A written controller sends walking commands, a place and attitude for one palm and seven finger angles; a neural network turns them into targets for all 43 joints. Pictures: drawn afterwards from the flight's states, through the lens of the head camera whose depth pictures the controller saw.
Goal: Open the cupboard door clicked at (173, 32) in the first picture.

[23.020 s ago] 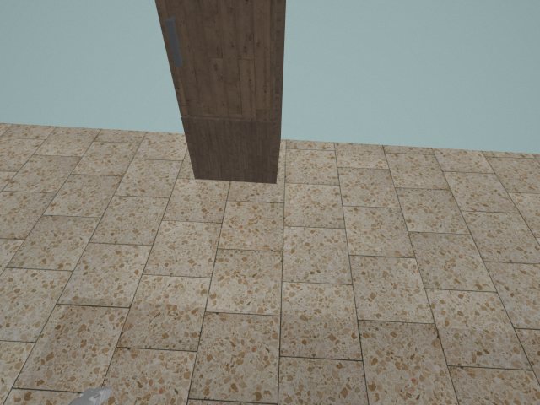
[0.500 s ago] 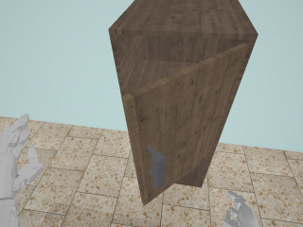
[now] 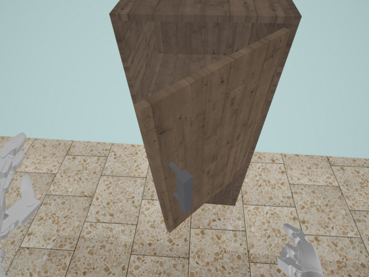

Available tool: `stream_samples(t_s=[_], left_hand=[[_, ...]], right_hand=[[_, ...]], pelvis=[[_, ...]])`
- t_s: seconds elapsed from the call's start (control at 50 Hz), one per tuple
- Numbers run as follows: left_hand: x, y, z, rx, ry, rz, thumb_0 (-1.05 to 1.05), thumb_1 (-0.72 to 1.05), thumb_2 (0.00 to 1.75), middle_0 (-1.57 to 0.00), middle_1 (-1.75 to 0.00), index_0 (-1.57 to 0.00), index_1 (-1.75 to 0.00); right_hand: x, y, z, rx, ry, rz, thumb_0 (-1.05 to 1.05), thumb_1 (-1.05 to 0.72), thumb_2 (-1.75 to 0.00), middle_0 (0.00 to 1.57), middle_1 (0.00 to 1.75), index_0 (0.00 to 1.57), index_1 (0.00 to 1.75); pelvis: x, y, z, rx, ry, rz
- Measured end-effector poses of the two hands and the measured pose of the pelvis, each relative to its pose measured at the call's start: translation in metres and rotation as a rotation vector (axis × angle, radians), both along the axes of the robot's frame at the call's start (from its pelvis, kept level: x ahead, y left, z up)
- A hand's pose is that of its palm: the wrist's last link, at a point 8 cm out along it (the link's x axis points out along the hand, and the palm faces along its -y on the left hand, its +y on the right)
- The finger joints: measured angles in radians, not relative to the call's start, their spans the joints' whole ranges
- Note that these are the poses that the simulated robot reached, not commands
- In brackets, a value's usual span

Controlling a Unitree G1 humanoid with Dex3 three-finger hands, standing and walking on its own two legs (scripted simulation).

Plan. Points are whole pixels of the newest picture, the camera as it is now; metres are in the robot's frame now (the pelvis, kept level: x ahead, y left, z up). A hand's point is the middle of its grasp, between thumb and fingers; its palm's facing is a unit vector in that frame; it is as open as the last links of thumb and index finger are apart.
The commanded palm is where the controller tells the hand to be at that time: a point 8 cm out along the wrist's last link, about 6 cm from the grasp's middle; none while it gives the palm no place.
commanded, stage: step back with the hand held close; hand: left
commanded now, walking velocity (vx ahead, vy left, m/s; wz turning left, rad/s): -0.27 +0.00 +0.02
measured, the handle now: (179, 187) +0.33 +0.04 -0.02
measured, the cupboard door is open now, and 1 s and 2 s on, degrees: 45 45 45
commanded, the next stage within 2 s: stop stepping back and stand still in 0.72 s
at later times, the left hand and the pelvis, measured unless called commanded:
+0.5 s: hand out of the picture +0.09 +0.29 +0.16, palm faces +0.49 -0.70 -0.51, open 7.4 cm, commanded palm +0.02 +0.32 +0.17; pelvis -0.09 +0.01 -0.02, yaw +6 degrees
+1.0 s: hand out of the picture -0.01 +0.28 +0.18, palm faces +0.45 -0.78 -0.44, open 7.4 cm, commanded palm -0.07 +0.32 +0.17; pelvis -0.19 +0.01 +0.00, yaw +3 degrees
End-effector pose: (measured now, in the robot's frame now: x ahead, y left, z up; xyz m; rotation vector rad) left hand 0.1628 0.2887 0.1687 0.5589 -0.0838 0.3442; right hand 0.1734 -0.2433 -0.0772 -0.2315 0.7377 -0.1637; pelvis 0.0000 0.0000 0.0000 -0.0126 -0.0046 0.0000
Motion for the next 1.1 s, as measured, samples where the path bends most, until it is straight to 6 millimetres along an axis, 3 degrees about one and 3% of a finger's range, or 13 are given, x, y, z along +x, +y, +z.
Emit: stream_samples(t_s=[0.16, 0.42, 0.62, 0.74, 0.82, 0.98, 1.04, 1.1], left_hand=[[-0.030, 0.015, 0.011, 0.051, -0.065, -0.008, 0.01, 0.89, 0.90, -0.21, -0.30, -0.21, -0.30], [-0.093, 0.033, 0.000, 0.067, -0.131, 0.051, 0.01, 0.89, 0.90, -0.21, -0.30, -0.21, -0.30], [-0.157, 0.035, 0.009, 0.108, -0.201, 0.116, 0.01, 0.89, 0.90, -0.21, -0.30, -0.21, -0.30], [-0.169, 0.047, -0.004, 0.040, -0.242, 0.090, 0.01, 0.89, 0.90, -0.21, -0.30, -0.21, -0.30], [-0.178, 0.056, 0.000, 0.050, -0.217, 0.085, 0.01, 0.89, 0.90, -0.21, -0.30, -0.21, -0.30], [-0.209, 0.033, 0.023, 0.033, -0.229, 0.006, 0.01, 0.89, 0.90, -0.21, -0.30, -0.21, -0.30], [-0.216, 0.024, 0.024, 0.040, -0.208, 0.002, 0.01, 0.89, 0.90, -0.21, -0.30, -0.21, -0.30], [-0.224, 0.012, 0.014, 0.083, -0.164, -0.016, 0.01, 0.89, 0.90, -0.21, -0.30, -0.21, -0.30]], right_hand=[[-0.030, 0.006, 0.005, -0.017, -0.005, -0.023, 0.02, -0.90, -0.90, 0.20, 0.30, 0.20, 0.30], [-0.083, 0.030, -0.004, -0.029, -0.007, 0.057, 0.02, -0.90, -0.90, 0.20, 0.30, 0.20, 0.30], [-0.102, 0.037, -0.017, -0.013, 0.000, 0.140, 0.02, -0.90, -0.90, 0.20, 0.30, 0.20, 0.30], [-0.123, 0.044, -0.011, -0.071, 0.004, 0.136, 0.02, -0.90, -0.90, 0.20, 0.30, 0.20, 0.30], [-0.144, 0.055, -0.004, -0.046, -0.002, 0.127, 0.02, -0.90, -0.90, 0.20, 0.30, 0.20, 0.30], [-0.192, 0.061, 0.012, 0.009, -0.025, 0.107, 0.02, -0.90, -0.90, 0.20, 0.30, 0.20, 0.30], [-0.208, 0.054, 0.010, 0.019, -0.029, 0.105, 0.02, -0.90, -0.90, 0.20, 0.30, 0.20, 0.30], [-0.221, 0.038, -0.004, 0.025, -0.037, 0.100, 0.01, -0.90, -0.90, 0.20, 0.30, 0.20, 0.30]], pelvis=[[-0.027, 0.008, -0.004, -0.002, -0.006, 0.000], [-0.078, 0.016, -0.013, -0.021, -0.024, 0.059], [-0.113, 0.012, -0.023, -0.009, -0.033, 0.104], [-0.140, 0.023, -0.025, -0.019, -0.006, 0.126], [-0.163, 0.023, -0.016, -0.043, -0.007, 0.107], [-0.189, 0.016, -0.002, -0.062, 0.044, 0.045], [-0.203, 0.007, -0.002, -0.037, 0.062, 0.051], [-0.222, -0.002, -0.014, 0.017, 0.074, 0.010]])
